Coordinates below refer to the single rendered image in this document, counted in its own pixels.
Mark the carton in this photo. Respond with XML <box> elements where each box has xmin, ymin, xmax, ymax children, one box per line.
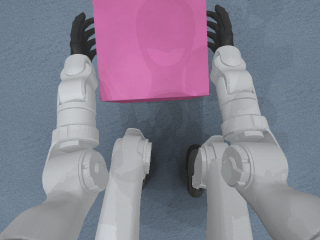
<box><xmin>92</xmin><ymin>0</ymin><xmax>209</xmax><ymax>103</ymax></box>

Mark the right robot foot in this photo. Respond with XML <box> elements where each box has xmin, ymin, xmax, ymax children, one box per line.
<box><xmin>186</xmin><ymin>144</ymin><xmax>204</xmax><ymax>198</ymax></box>

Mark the right robot upper arm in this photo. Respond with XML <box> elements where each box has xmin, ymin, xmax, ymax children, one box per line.
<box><xmin>220</xmin><ymin>142</ymin><xmax>320</xmax><ymax>240</ymax></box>

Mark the robot left hand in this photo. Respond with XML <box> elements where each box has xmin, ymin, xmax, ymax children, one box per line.
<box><xmin>70</xmin><ymin>12</ymin><xmax>97</xmax><ymax>62</ymax></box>

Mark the left robot upper arm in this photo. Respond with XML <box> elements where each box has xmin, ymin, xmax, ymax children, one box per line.
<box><xmin>0</xmin><ymin>149</ymin><xmax>110</xmax><ymax>240</ymax></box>

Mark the robot foot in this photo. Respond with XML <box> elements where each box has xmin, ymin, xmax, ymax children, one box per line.
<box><xmin>141</xmin><ymin>174</ymin><xmax>147</xmax><ymax>190</ymax></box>
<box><xmin>186</xmin><ymin>144</ymin><xmax>204</xmax><ymax>198</ymax></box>

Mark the left robot foot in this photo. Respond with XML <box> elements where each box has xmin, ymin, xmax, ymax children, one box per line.
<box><xmin>141</xmin><ymin>174</ymin><xmax>147</xmax><ymax>190</ymax></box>

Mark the robot left forearm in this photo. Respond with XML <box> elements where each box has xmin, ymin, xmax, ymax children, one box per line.
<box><xmin>42</xmin><ymin>54</ymin><xmax>99</xmax><ymax>191</ymax></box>

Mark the robot right hand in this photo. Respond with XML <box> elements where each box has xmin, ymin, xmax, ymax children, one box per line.
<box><xmin>206</xmin><ymin>4</ymin><xmax>234</xmax><ymax>54</ymax></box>

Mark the robot right forearm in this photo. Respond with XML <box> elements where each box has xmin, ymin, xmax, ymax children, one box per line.
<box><xmin>210</xmin><ymin>45</ymin><xmax>289</xmax><ymax>172</ymax></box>

